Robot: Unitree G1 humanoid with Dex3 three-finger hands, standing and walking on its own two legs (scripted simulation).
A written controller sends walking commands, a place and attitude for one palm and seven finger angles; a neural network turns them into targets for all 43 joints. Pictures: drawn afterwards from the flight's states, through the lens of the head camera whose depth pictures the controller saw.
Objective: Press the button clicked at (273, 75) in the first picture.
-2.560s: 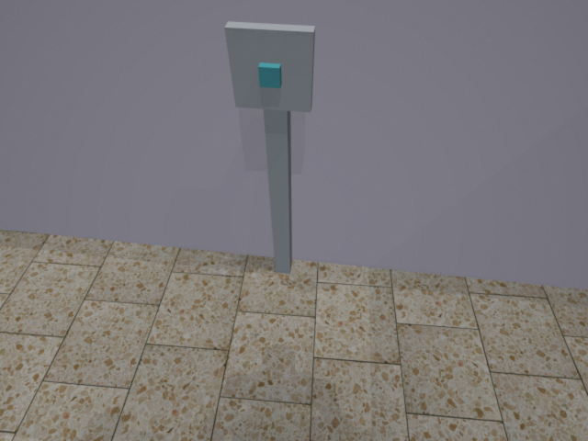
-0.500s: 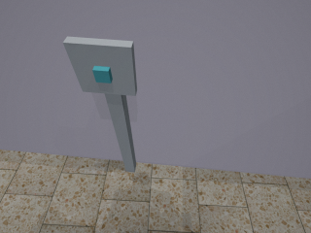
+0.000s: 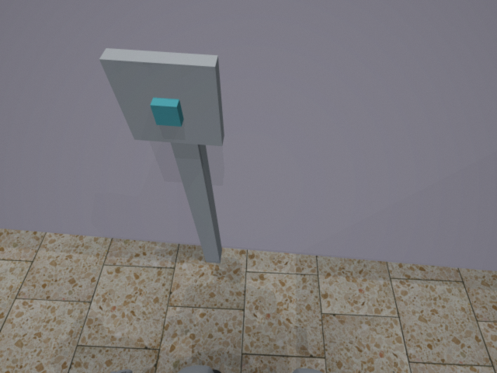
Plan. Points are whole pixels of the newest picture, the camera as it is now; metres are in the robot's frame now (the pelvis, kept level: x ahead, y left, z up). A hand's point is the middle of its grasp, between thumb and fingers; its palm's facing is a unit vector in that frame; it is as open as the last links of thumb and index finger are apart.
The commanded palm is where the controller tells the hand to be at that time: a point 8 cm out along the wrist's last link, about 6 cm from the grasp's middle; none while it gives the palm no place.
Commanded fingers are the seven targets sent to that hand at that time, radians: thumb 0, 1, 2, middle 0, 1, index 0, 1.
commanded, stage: come to a stop and stand still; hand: left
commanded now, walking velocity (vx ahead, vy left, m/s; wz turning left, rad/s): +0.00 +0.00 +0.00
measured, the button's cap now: (168, 110) +0.51 +0.18 +0.10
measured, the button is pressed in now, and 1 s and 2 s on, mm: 0 0 0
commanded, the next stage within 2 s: look again from close up in 0.84 s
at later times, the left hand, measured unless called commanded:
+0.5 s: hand out of the picture +0.06 +0.22 -0.16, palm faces -0.03 -0.95 -0.31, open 7.3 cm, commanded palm none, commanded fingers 0.00 0.90 0.90 -0.20 -0.30 -0.20 -0.30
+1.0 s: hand out of the picture +0.03 +0.24 -0.16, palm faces -0.06 -0.95 -0.30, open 7.3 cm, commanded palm none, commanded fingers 0.00 0.90 0.90 -0.20 -0.30 -0.20 -0.30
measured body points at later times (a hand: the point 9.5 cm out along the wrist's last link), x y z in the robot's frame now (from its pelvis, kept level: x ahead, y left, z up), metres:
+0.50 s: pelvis -0.03 -0.01 +0.00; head -0.04 +0.00 +0.45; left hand +0.06 +0.27 -0.13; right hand +0.04 -0.30 -0.13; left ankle +0.02 +0.11 -0.74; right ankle -0.03 -0.13 -0.74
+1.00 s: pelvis -0.02 +0.01 +0.00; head -0.02 +0.01 +0.45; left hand +0.03 +0.29 -0.14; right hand +0.05 -0.28 -0.13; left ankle +0.02 +0.11 -0.74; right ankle -0.03 -0.13 -0.74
